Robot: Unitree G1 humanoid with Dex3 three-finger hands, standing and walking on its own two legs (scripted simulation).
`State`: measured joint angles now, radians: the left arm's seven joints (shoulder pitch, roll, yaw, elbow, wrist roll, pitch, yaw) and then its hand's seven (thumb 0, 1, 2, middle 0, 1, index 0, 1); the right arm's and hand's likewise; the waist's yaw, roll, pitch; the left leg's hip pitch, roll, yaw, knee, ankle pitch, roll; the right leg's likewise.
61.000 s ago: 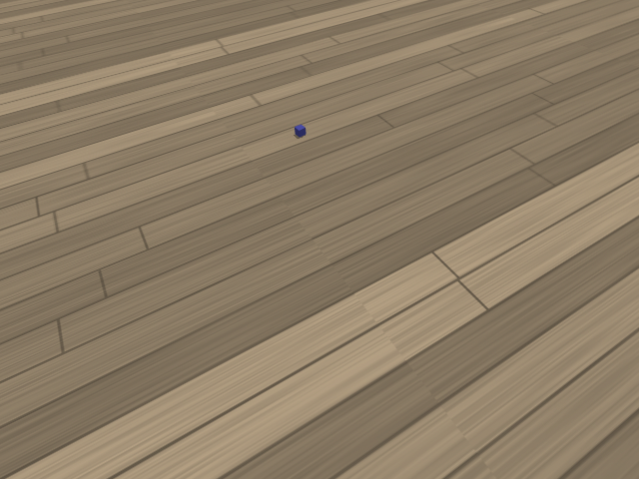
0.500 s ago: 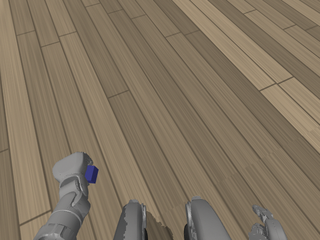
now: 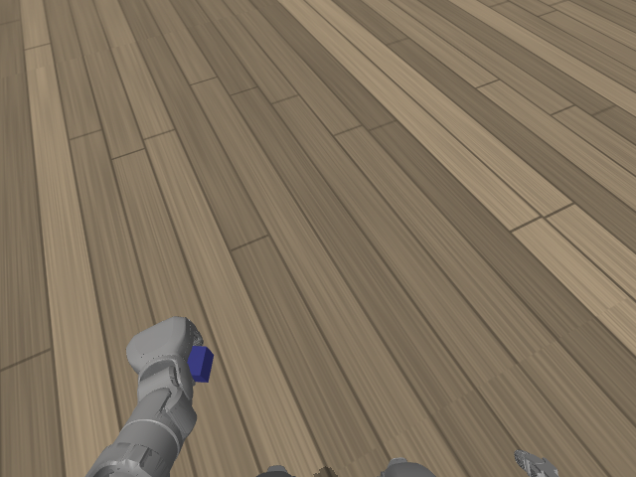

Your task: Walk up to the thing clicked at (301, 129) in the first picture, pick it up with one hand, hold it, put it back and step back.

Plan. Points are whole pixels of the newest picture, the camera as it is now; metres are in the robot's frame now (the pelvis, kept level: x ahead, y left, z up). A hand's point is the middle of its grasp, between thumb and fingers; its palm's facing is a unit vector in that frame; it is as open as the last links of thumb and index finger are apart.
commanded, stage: lift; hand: left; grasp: from above
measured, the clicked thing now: (193, 363) +0.32 +0.22 -0.14
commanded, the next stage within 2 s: hold in 0.32 s
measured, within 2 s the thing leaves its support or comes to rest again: neither
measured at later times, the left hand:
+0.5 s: hand (170, 353) +0.30 +0.22 -0.05, palm faces -0.39 -0.21 -0.90, open 6.8 cm
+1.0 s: hand (164, 357) +0.29 +0.22 -0.03, palm faces -0.39 -0.21 -0.90, open 6.7 cm
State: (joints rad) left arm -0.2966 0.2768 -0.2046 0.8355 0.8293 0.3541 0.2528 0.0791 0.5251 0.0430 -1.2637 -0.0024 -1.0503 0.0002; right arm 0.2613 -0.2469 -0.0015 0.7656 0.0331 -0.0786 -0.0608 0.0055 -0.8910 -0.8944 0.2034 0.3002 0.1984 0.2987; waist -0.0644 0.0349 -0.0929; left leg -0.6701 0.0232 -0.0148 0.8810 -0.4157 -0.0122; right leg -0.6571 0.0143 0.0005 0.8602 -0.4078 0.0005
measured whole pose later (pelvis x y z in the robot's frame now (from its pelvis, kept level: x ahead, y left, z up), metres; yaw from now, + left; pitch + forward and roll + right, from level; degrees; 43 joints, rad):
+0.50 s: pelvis +0.01 +0.00 +0.03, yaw +0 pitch +6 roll +0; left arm -0.30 0.25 -0.24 0.82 0.84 0.38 0.21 0.05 0.51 0.10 -1.22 -0.01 -1.03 0.00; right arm 0.22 -0.26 -0.01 0.75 0.04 -0.06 -0.02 0.01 -0.89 -0.89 0.20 0.30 0.20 0.30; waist -0.03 0.04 -0.06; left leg -0.41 0.01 0.00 0.64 -0.33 -0.01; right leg -0.41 0.00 0.01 0.65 -0.33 0.00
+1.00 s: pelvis +0.00 +0.00 +0.04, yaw +0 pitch +3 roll +0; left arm -0.28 0.25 -0.27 0.75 0.85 0.42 0.16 0.08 0.55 0.03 -1.25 0.00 -1.04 0.00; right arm 0.21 -0.26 0.00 0.74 0.04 -0.06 0.00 0.01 -0.89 -0.89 0.20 0.30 0.20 0.30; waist -0.02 0.05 -0.03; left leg -0.32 0.01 0.00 0.55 -0.27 -0.01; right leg -0.32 0.00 0.01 0.55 -0.28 0.00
